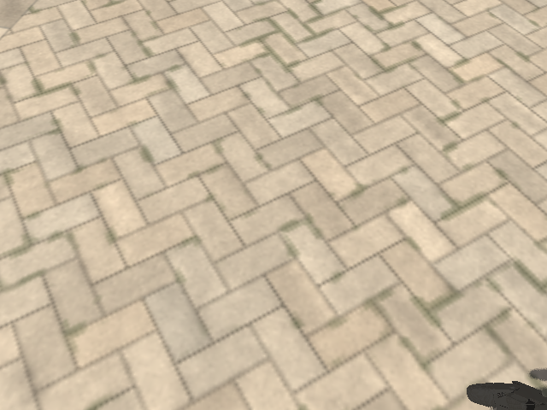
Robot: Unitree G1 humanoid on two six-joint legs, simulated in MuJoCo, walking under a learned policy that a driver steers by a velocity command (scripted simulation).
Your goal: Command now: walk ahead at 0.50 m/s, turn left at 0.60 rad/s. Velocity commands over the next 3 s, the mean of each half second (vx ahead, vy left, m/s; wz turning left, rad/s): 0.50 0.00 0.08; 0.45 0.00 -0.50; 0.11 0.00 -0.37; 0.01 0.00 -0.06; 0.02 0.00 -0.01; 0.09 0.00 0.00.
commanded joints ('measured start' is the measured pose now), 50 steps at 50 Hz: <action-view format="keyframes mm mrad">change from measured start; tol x32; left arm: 1 -156 160 33 -190 7 -26 -13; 50 -43 190 74 -96 -18 -1 7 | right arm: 1 362 -269 -92 33 33 14 -42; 50 193 -142 3 26 15 -81 -71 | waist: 1 -188 69 -278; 50 -109 -66 -157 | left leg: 1 775 367 -698 -327 -31 233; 8 322 189 -298 -434 358 123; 20 585 244 -104 -488 500 25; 25 635 252 -16 -67 1121 -28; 27 235 141 59 533 557 -70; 28 -103 -70 -50 823 -301 -104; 29 -197 17 -183 842 -234 -89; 50 317 48 -140 -237 254 -107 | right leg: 1 -715 60 227 585 10 -10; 25 -277 206 87 -268 266 -178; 28 397 -237 983 -481 416 -456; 34 -112 -39 543 -606 581 -328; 50 -64 126 546 -157 919 -103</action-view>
